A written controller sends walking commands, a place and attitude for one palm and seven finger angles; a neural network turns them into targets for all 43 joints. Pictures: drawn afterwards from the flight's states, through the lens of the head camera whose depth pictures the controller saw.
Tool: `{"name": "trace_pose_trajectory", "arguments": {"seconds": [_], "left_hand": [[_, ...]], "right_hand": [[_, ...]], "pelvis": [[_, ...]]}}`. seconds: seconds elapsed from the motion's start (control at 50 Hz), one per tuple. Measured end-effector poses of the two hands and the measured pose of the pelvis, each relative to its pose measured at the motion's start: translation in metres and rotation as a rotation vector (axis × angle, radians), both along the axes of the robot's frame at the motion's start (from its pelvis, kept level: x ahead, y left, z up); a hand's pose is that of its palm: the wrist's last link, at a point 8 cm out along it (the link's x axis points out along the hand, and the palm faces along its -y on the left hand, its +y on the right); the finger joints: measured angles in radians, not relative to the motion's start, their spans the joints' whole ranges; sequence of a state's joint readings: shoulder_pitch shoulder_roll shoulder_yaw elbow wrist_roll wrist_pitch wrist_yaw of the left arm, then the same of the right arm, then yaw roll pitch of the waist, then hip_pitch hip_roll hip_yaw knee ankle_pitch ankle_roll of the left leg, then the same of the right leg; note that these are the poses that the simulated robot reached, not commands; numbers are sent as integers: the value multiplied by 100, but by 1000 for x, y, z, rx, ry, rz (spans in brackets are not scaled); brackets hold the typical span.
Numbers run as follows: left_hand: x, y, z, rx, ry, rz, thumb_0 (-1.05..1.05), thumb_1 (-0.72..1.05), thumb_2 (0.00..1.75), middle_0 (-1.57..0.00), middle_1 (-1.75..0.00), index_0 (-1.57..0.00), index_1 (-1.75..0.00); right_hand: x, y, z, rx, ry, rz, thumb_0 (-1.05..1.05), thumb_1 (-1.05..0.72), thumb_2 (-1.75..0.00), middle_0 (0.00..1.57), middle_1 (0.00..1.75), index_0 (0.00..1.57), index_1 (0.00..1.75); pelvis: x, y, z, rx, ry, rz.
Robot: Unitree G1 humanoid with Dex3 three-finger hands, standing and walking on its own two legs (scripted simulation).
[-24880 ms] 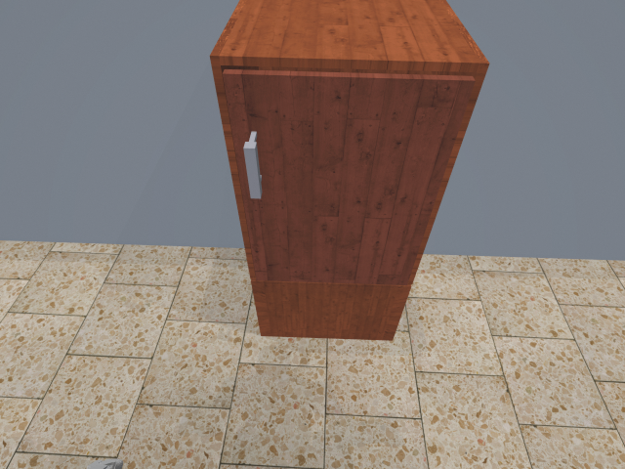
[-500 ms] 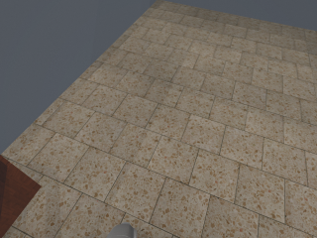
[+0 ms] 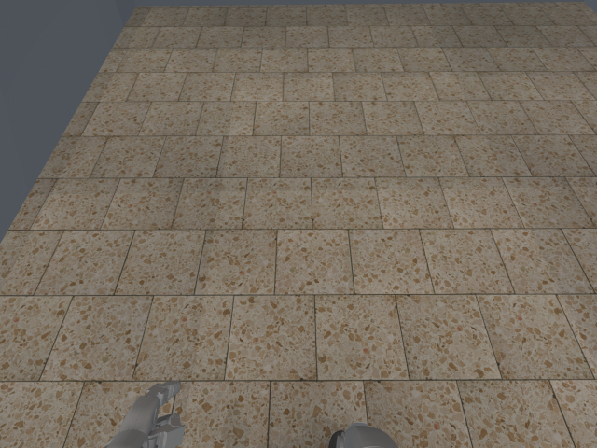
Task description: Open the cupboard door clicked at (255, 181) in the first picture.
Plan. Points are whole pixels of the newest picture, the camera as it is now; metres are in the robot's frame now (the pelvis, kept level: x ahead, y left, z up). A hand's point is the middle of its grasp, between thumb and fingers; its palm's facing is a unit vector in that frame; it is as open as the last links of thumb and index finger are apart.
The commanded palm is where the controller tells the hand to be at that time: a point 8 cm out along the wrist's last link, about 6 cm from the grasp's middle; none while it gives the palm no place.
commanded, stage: walk to a spot facing it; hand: left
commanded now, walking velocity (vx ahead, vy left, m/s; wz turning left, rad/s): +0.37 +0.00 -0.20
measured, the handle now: out of the picture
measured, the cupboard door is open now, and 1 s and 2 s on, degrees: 41 41 41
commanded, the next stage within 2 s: turn to face it in 0.78 s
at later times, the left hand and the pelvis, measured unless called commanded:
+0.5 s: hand (186, 418) +0.20 +0.18 -0.19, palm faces +0.03 -0.99 -0.17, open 7.3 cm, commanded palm none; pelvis +0.24 +0.00 -0.01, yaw -4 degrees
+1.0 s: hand (249, 210) +0.60 +0.10 -0.17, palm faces -0.18 -0.95 -0.24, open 7.3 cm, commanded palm none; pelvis +0.46 -0.07 -0.01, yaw -9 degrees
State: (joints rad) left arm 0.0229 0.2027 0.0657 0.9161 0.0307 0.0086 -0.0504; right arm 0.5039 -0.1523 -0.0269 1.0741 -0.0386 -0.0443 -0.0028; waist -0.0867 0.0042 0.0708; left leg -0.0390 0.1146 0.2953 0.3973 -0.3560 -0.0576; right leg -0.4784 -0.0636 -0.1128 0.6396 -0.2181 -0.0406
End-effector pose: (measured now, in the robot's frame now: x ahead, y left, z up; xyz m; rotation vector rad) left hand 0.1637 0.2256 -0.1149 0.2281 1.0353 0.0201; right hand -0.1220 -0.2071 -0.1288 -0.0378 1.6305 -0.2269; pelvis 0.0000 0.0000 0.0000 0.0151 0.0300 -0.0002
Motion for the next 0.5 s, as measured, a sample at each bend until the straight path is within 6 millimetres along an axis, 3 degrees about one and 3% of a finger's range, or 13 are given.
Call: {"name": "trace_pose_trajectory", "arguments": {"seconds": [0.06, 0.12, 0.18, 0.3, 0.44, 0.5], "left_hand": [[41, -20, -7, 2, -66, -12, 1, 91, 90, -20, -30, -20, -30], [44, -33, -8, -6, -31, 14, 1, 91, 90, -20, -30, -20, -30], [31, -40, -12, -13, 72, 49, 0, 91, 90, -20, -30, -20, -30], [30, -13, -11, 31, 151, 138, -4, 97, 90, -21, -30, -20, -30], [20, 2, -33, 4, 356, 198, -1, 93, 90, -20, -30, -20, -30], [29, 8, -46, -14, 441, 200, 0, 92, 90, -20, -30, -20, -30]], "right_hand": [[10, -9, -10, 26, 69, -36, 0, -90, -90, 20, 30, 20, 30], [55, -23, -13, 12, 33, -40, 1, -90, -90, 20, 30, 20, 30], [124, -38, -11, -19, -92, -26, 1, -91, -90, 20, 30, 20, 30], [272, -53, -3, -44, -336, 61, 0, -91, -90, 19, 29, 20, 30], [432, -42, 8, -75, -537, 172, 0, -91, -90, 19, 29, 20, 30], [479, -36, 6, -113, -609, 194, 0, -91, -90, 20, 29, 20, 30]], "pelvis": [[29, -16, -13, 9, -9, -6], [52, -23, -7, 3, -28, -16], [77, -28, 2, 0, -28, -28], [130, -29, 8, -19, -16, -31], [206, -11, -3, -34, -28, -40], [238, 1, -15, -37, -34, -63]]}}
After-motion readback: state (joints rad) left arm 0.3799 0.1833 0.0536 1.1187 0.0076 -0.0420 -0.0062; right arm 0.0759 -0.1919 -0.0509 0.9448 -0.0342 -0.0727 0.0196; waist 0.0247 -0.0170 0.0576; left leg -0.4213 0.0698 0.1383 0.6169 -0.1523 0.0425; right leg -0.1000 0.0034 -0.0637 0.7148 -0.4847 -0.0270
